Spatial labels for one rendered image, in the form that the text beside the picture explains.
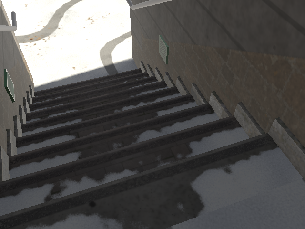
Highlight stairs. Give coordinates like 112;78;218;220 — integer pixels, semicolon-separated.
0;68;249;217

